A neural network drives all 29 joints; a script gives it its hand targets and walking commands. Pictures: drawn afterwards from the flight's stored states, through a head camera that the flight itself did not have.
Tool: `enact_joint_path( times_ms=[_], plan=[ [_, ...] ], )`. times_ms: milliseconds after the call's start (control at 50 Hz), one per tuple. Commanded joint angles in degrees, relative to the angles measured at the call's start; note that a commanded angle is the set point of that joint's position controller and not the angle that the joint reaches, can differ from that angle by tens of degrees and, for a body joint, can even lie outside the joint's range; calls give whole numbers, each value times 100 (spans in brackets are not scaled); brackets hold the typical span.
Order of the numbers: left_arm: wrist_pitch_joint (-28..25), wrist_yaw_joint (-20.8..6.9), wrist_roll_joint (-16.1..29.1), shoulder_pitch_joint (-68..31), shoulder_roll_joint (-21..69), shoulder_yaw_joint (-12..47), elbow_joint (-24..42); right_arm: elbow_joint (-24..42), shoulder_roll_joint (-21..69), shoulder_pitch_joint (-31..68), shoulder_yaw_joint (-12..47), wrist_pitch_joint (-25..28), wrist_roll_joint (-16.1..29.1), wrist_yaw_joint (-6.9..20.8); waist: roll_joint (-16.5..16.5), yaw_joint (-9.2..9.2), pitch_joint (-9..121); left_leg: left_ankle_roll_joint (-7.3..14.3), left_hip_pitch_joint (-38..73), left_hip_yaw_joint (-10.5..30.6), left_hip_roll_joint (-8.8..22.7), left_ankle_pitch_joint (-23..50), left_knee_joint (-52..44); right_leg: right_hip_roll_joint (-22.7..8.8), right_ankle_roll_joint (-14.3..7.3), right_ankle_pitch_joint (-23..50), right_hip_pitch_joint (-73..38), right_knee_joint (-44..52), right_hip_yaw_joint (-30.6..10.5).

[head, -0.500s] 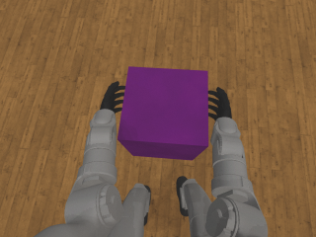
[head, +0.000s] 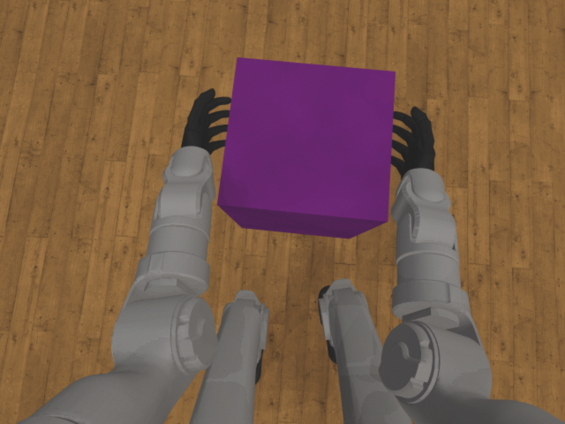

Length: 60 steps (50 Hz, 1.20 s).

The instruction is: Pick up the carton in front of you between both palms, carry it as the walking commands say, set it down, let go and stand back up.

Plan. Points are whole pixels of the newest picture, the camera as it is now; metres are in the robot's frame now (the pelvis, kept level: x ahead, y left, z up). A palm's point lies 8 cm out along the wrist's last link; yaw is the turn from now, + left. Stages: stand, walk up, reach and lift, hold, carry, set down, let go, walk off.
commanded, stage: set down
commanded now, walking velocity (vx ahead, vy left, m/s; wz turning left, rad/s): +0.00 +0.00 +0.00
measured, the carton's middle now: (303, 165) +0.46 -0.03 -0.17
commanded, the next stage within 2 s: none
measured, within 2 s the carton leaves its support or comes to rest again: rests again in 1.78 s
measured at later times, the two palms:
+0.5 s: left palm (226, 152) +0.51 +0.10 -0.24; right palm (387, 174) +0.45 -0.19 -0.24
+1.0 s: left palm (241, 155) +0.54 +0.09 -0.37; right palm (374, 175) +0.48 -0.20 -0.36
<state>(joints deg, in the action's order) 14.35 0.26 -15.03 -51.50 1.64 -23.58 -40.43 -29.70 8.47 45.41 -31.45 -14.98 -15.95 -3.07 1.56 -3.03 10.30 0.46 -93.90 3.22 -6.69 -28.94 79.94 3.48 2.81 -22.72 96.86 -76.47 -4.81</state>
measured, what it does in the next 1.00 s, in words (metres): lowers itself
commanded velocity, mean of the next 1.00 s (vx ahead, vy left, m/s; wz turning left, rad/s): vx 0.00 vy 0.00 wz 0.00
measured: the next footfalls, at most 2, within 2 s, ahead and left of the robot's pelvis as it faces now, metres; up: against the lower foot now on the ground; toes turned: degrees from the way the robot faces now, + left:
none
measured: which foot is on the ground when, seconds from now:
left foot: down 0.00-1.00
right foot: down 0.00-1.00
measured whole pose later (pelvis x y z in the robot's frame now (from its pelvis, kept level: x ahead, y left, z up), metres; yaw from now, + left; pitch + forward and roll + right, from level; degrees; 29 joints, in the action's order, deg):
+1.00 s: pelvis -0.03 -0.01 -0.21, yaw +1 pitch +42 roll -3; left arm 13.8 6.0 -1.1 -88.2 -16.3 -4.4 -59.8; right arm -41.8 -5.1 74.9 -29.4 -14.6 -2.0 -8.4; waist -0.2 -6.5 -16.2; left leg -1.8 -126.5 2.9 -10.2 -38.6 123.5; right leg 4.7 4.2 -31.7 129.0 -118.6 -1.9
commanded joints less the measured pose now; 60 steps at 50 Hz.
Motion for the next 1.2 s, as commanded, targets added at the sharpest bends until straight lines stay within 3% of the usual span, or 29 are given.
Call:
enact_joint_path(
  times_ms=[0, 200, 520, 800, 840, 900, 960, 1180],
  plan=[
    [-202, -1095, 680, -3010, 5179, 2810, -328, -541, 4747, 3440, 3241, 109, 691, 1282, 196, -140, 4986, -224, 1918, -157, -320, 2170, -500, 537, 13, 1950, -2722, -196, 664],
    [-138, -863, 1062, -4089, 4827, 3099, -231, -325, 4462, 4488, 3417, 5, 1129, 1080, 249, -218, 5882, -257, 1337, -365, -431, 1820, 511, 569, 122, 1855, -2335, -1143, 840],
    [-61, -866, 1075, -5429, 4012, 2571, -1054, -617, 3788, 5939, 2774, -67, 1140, 1000, 278, -373, 5188, -166, -126, -520, -393, 951, 1762, 465, 127, 1320, -1507, -2328, 986],
    [-201, -795, 1781, -6476, 3428, 3148, -1174, -522, 3081, 7068, 3011, 118, 1801, 977, 379, -611, 5259, -143, -176, -523, -270, 1322, 2936, 287, 99, 1786, -1411, -3485, 1063],
    [-219, -770, 1868, -6619, 3442, 3284, -1084, -382, 3054, 7283, 3046, 151, 1960, 994, 566, -715, 5297, -131, 36, -511, -244, 1475, 3075, 282, 80, 1862, -1090, -3574, 1078],
    [-287, -709, 2007, -6788, 3579, 3495, -856, -442, 3126, 7188, 3080, 193, 2149, 1037, 846, -724, 5308, -151, 146, -529, -251, 1904, 3228, 291, 26, 2253, -1088, -3733, 1014],
    [-335, -693, 1972, -6520, 3658, 3465, -1021, -751, 3142, 6890, 2964, 184, 2081, 1114, 823, -699, 4956, -139, 24, -458, -248, 2081, 3300, 317, 22, 2360, -897, -3873, 997],
    [-412, -722, 1704, -6172, 3361, 2947, -1701, -1147, 2839, 6730, 2482, 285, 1711, 1251, 680, -753, 3515, -37, -725, -293, -276, 1489, 3335, 277, 23, 1655, -1, -4009, 979]
  ],
)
